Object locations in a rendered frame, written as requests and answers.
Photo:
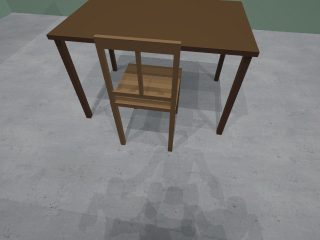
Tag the table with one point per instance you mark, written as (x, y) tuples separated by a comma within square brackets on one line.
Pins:
[(204, 26)]

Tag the chair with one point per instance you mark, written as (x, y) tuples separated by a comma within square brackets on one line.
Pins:
[(147, 87)]

